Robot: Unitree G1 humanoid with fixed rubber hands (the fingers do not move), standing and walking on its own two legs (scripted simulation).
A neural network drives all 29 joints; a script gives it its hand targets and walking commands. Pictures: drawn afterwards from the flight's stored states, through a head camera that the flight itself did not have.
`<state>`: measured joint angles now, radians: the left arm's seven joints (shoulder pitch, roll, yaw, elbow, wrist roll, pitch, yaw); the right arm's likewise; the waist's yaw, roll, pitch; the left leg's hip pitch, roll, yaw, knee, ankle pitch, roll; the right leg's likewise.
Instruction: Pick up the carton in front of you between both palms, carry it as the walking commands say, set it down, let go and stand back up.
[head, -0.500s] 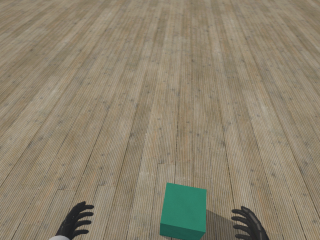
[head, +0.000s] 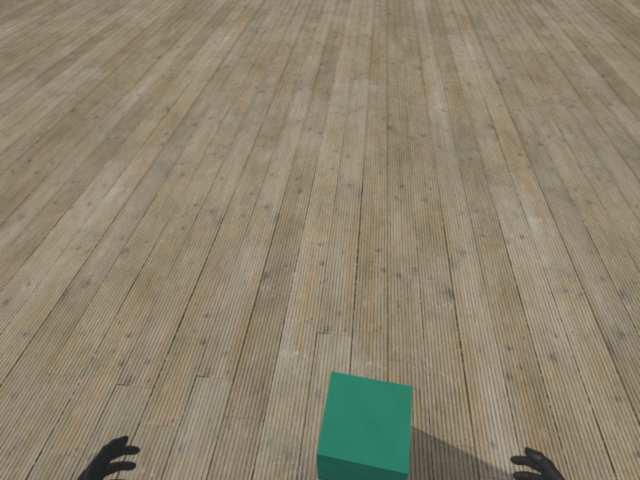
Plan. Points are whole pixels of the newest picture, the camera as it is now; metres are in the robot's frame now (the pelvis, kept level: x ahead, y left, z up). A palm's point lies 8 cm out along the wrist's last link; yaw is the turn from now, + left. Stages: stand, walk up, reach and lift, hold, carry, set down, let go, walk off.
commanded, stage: stand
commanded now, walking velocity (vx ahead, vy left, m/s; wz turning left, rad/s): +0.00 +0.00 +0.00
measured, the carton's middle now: (363, 434) +0.38 -0.09 -0.64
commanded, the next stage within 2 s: none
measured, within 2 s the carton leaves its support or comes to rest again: neither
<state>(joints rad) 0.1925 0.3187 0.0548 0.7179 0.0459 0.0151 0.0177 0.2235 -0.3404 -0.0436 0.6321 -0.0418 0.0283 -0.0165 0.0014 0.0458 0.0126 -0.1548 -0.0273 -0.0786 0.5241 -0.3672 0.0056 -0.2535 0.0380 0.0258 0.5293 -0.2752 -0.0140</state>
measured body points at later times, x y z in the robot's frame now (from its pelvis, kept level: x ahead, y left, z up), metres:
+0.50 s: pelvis +0.00 -0.01 +0.01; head +0.00 -0.02 +0.46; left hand +0.12 +0.29 -0.09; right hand +0.13 -0.31 -0.10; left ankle -0.05 +0.12 -0.73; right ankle +0.00 -0.11 -0.73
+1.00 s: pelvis -0.01 -0.01 +0.01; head -0.02 -0.02 +0.46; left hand +0.09 +0.30 -0.10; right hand +0.09 -0.32 -0.11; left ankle -0.05 +0.12 -0.73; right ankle +0.00 -0.11 -0.73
